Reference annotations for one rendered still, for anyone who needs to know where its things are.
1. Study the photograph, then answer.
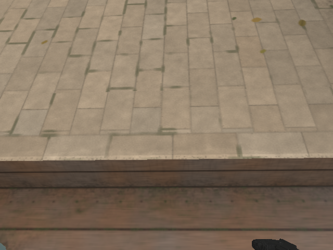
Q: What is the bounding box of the robot right hand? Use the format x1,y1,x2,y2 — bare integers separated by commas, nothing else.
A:
252,239,299,250

